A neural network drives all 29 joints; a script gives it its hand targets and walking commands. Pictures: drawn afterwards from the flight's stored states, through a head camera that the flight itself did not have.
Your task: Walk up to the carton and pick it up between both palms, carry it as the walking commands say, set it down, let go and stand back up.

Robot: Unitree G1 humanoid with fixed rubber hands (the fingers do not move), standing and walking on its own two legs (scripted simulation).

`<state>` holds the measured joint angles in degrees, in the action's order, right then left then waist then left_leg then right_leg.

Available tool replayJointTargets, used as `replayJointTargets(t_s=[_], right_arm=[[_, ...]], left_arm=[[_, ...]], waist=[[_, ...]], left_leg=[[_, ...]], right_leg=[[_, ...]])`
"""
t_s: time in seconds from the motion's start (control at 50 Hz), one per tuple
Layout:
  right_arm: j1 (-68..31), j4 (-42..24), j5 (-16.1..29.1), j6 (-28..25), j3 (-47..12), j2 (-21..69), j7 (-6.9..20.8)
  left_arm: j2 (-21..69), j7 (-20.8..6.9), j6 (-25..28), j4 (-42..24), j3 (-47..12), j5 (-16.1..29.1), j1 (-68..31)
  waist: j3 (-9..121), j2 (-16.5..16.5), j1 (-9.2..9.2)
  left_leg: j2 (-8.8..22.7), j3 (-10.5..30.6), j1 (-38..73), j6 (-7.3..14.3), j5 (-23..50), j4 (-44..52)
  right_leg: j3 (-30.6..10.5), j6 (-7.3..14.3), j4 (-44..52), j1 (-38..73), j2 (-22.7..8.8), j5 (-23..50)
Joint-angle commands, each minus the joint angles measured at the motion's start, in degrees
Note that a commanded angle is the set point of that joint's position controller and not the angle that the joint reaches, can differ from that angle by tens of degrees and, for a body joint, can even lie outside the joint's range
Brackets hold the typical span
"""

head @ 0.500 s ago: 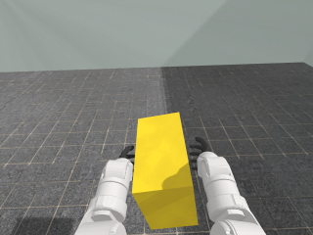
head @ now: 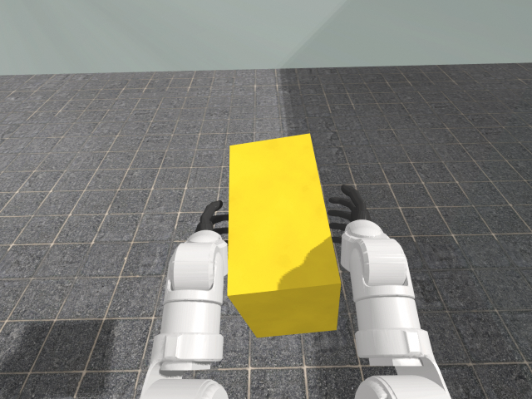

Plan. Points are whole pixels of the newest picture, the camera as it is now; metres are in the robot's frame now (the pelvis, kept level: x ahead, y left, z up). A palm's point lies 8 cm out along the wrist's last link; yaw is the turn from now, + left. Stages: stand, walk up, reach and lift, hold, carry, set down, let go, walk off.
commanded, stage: carry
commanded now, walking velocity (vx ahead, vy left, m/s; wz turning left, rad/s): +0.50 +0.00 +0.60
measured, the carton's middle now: (282, 237) +0.38 -0.01 +0.04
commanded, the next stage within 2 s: none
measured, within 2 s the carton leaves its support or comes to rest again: neither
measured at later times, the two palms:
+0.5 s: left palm (140, 171) +0.51 +0.26 +0.09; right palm (255, 152) +0.55 +0.03 +0.10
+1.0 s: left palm (106, 114) +0.75 +0.41 +0.09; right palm (192, 100) +0.86 +0.21 +0.07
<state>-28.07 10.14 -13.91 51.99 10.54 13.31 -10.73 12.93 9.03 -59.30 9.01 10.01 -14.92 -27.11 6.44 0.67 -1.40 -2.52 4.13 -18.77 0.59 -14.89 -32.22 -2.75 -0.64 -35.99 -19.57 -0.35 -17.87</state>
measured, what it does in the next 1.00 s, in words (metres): walks ahead, turning left: left foot, then right foot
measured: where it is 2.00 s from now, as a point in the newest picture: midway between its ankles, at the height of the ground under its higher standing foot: (145, 246)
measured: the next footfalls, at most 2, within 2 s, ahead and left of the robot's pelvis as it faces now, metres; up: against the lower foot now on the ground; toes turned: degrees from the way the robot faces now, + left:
left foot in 0.34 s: +0.26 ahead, +0.14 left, +0.00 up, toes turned +11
right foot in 0.88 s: +0.65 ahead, +0.07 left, +0.00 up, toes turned +22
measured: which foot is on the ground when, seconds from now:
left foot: down 0.00-0.06, up 0.08-0.32, down 0.34-0.90, up 0.92-1.00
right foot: down 0.00-0.38, up 0.40-0.86, down 0.88-1.00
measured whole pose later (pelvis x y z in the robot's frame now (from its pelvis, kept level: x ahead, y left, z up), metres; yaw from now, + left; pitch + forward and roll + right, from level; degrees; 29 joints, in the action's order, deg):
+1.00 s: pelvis +0.52 +0.16 +0.00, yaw +32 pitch +10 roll +0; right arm -21.3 -11.6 -5.6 67.3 5.8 10.7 -16.2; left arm 12.5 15.2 -70.0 -7.6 2.0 -8.2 -25.6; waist 2.5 -4.3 -1.3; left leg -5.4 3.1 -26.1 1.8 -29.1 -64.6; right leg 8.7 -1.6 -27.9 -26.0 -6.1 -10.9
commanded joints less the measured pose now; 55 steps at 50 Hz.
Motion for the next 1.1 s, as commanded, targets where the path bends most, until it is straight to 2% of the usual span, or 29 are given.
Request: replayJointTargets(t_s=[0.0,0.02,0.04,0.14,0.16,0.24,0.28,0.3,0.32,0.34,0.36,0.4,0.44,0.46,0.52,0.6,0.66,0.7,0.74,0.76,0.78,0.8,0.82,0.84,0.86,0.88,0.94,0.96,1.08], right_arm=[[-19.8,-11.9,25.6,8.7,-31.1,61.5,9.3],[-20.6,-14.4,26.5,9.5,-32.5,62.0,8.5],[-21.6,-17.1,27.5,10.3,-33.0,61.4,8.2],[-17.0,-19.2,28.8,14.5,-30.5,58.8,5.6],[-18.3,-20.6,29.2,15.0,-31.9,58.2,4.9],[-16.2,-25.0,28.2,16.2,-30.3,55.8,3.1],[-12.8,-23.4,27.8,17.2,-30.1,56.3,2.7],[-11.5,-22.4,27.4,17.7,-29.4,56.3,3.1],[-15.0,-24.3,28.1,17.7,-29.4,55.2,3.4],[-10.9,-22.1,27.8,17.9,-28.1,53.9,3.7],[-7.3,-20.5,27.5,18.0,-27.6,55.2,3.8],[-11.0,-22.5,28.6,16.9,-29.4,59.1,4.6],[-10.1,-22.7,28.4,15.9,-28.9,59.5,5.6],[-10.1,-25.7,28.2,14.7,-28.7,59.5,5.8],[-13.9,-29.7,28.8,13.7,-29.6,57.9,5.8],[-8.5,-27.9,29.1,14.4,-29.3,57.0,7.1],[-8.4,-25.2,27.4,15.6,-28.0,54.6,6.9],[-11.0,-28.4,28.1,15.4,-29.8,54.5,7.0],[-6.4,-26.6,26.8,16.2,-29.8,52.9,6.3],[-9.5,-27.7,27.6,16.2,-30.9,53.2,6.1],[-9.0,-28.6,27.1,15.9,-31.2,53.8,5.7],[-9.2,-29.6,27.4,15.8,-31.1,53.3,5.7],[-11.2,-29.9,28.2,15.8,-31.7,53.6,6.0],[-11.8,-29.3,29.4,15.7,-31.5,55.1,5.9],[-17.0,-34.0,32.1,14.7,-34.2,56.2,6.1],[-15.9,-33.5,31.2,14.8,-34.9,55.7,6.2],[-18.8,-39.1,33.4,13.0,-36.6,59.1,6.4],[-19.8,-39.0,33.7,12.8,-38.0,59.3,6.4],[-14.5,-29.8,30.4,15.7,-34.3,58.3,5.9]], left_arm=[[58.8,-6.4,-0.9,-19.9,-33.6,26.3,-30.6],[56.4,-5.9,-1.4,-21.6,-33.1,26.0,-29.0],[57.5,-5.0,-2.1,-22.5,-33.3,26.0,-27.4],[51.4,-1.8,-4.8,-30.9,-28.5,26.2,-27.6],[51.4,-1.3,-5.7,-27.8,-26.9,24.8,-23.4],[50.7,-0.6,-6.9,-30.3,-27.4,26.5,-23.3],[50.2,-0.4,-7.7,-27.3,-27.5,26.4,-19.9],[50.1,-0.3,-8.0,-26.6,-28.6,26.3,-21.1],[52.5,-0.1,-8.3,-27.7,-29.3,26.1,-21.1],[52.0,0.1,-8.5,-29.9,-29.9,26.4,-21.6],[51.5,-0.1,-8.7,-31.2,-29.9,27.3,-22.5],[55.1,-0.7,-7.5,-31.0,-30.7,27.5,-23.6],[57.0,-1.4,-6.7,-29.6,-31.4,27.7,-22.6],[59.7,-1.7,-5.9,-30.4,-33.3,29.3,-23.2],[61.8,-1.5,-5.7,-26.9,-33.3,28.4,-20.3],[58.0,-0.3,-5.1,-32.7,-34.1,27.7,-22.5],[58.4,-0.2,-6.8,-27.3,-34.5,26.6,-20.1],[58.7,-0.4,-6.3,-28.8,-34.6,26.7,-21.5],[56.6,-0.5,-7.1,-26.4,-32.9,26.2,-17.1],[55.8,-0.6,-7.1,-27.0,-32.8,26.1,-18.4],[57.5,-0.9,-7.2,-26.0,-32.4,27.1,-16.5],[57.0,-1.2,-7.1,-28.7,-33.0,27.9,-18.9],[57.0,-1.3,-6.8,-29.2,-32.1,27.5,-17.7],[56.6,-1.6,-6.6,-29.6,-32.9,27.9,-17.3],[56.9,-1.7,-6.0,-28.5,-31.7,26.8,-14.3],[58.0,-1.9,-5.5,-27.6,-31.5,26.5,-13.2],[61.0,-2.6,-3.8,-31.3,-30.0,27.8,-14.5],[60.1,-2.8,-3.4,-31.3,-28.9,27.2,-13.1],[57.1,-2.5,-5.9,-27.8,-28.0,24.9,-13.2]], waist=[[20.8,-0.2,2.52],[22.2,11.4,3.59],[20.7,12.0,3.59],[17.4,5.7,4.33],[17.5,9.7,3.85],[16.1,13.5,3.42],[19.6,10.4,1.37],[23.2,5.4,-0.82],[24.6,-11.9,-1.47],[21.4,-20.8,-0.23],[22.3,-14.2,-0.39],[22.4,-7.3,-0.19],[23.4,-4.9,-0.17],[23.0,-6.3,-0.62],[22.5,-10.3,-0.78],[18.1,-9.9,-1.1],[14.9,-10.0,-1.61],[12.7,-9.8,-1.57],[10.8,-9.6,-1.36],[10.8,-6.8,-1.59],[14.5,-9.0,-0.75],[19.2,-7.0,-0.07],[26.6,-1.8,2.92],[31.5,10.1,3.9],[35.7,17.4,3.53],[35.5,13.4,3.48],[27.4,9.3,3.64],[26.3,8.7,3.59],[16.6,14.6,2.09]], left_leg=[[3.5,3.7,-10.2,3.5,-9.2,-1.0],[-0.7,-4.0,-24.0,0.1,-7.9,-12.2],[2.1,-5.5,-28.7,-1.5,-11.4,-17.8],[2.8,-12.1,-31.3,-2.1,-11.2,-14.4],[2.5,-12.6,-28.0,-1.9,-8.0,-12.9],[2.2,-14.1,-17.3,-0.7,0.1,1.2],[-2.6,-17.8,-0.7,0.8,7.0,9.5],[-1.3,-10.2,11.7,3.1,4.0,7.9],[12.0,17.0,23.7,7.8,7.4,11.5],[18.4,34.5,35.6,12.7,21.2,14.8],[18.9,33.7,37.2,14.3,24.1,11.6],[17.3,23.4,34.1,13.2,32.2,9.3],[14.7,16.8,32.3,11.1,38.5,9.5],[13.4,15.8,33.4,11.1,44.4,9.4],[12.6,14.9,34.0,9.1,40.2,11.1],[10.7,15.7,32.5,6.3,38.9,14.0],[9.6,14.8,32.0,4.9,44.8,13.8],[8.4,14.1,28.6,6.2,44.8,14.4],[8.5,12.7,26.0,6.5,49.1,12.9],[6.9,12.8,24.7,5.8,56.4,11.3],[6.6,9.8,22.6,4.7,63.1,5.7],[5.1,6.1,16.7,3.4,61.3,-1.7],[2.8,2.3,3.9,1.9,45.4,-14.4],[-0.6,0.4,-15.1,-1.1,0.5,-29.0],[-3.1,-3.9,-28.0,-2.6,-21.8,-43.9],[-0.6,-1.4,-29.8,-0.8,-18.6,-47.3],[6.9,1.2,-34.6,-0.2,-12.9,-31.1],[6.9,-1.6,-27.6,-1.3,-8.8,-25.7],[5.5,-11.7,-7.6,-0.8,1.2,-3.3]], right_leg=[[-1.3,0.9,19.2,27.2,-7.6,-3.1],[-13.2,3.7,20.8,40.5,-17.1,-0.8],[-18.6,7.2,18.9,41.6,-24.2,8.2],[-4.6,6.5,14.2,41.8,-20.8,30.7],[-1.6,5.5,14.8,38.7,-19.4,28.7],[9.4,2.6,11.3,33.1,-17.6,35.3],[17.6,-0.9,-1.2,27.6,-14.0,43.9],[15.6,-2.2,-12.2,17.5,-13.1,35.7],[13.7,-5.6,-25.5,-0.7,-7.1,18.7],[8.7,-5.2,-31.1,-20.6,0.8,-14.3],[0.9,-3.1,-30.7,-22.7,-2.2,-16.5],[2.4,-2.9,-26.8,-24.7,-5.2,-12.8],[3.4,-4.1,-21.0,-21.2,-6.2,-7.3],[5.3,-4.8,-17.5,-21.7,-4.7,-6.9],[7.2,-5.2,-12.2,-23.3,-3.9,-2.6],[8.5,-5.8,-12.3,-25.3,-3.4,5.5],[9.9,-5.5,-9.4,-25.9,-2.0,9.0],[10.5,-5.3,-4.7,-23.2,-1.8,11.6],[9.3,-5.0,3.0,-16.4,-2.0,11.6],[13.3,-5.2,5.2,-11.6,1.7,11.0],[12.6,-4.8,9.7,-1.4,2.0,14.0],[14.5,-5.2,14.8,12.7,1.4,21.9],[11.0,-3.2,15.1,33.4,-4.5,27.9],[-4.6,1.8,12.2,54.2,-19.3,43.2],[-17.5,7.7,3.9,65.5,-31.1,66.1],[-15.7,9.8,3.0,61.5,-29.0,65.8],[-4.6,3.0,8.9,53.3,-23.8,51.1],[-0.3,3.1,12.4,43.0,-23.6,39.3],[15.8,0.5,16.6,18.9,-21.1,15.6]])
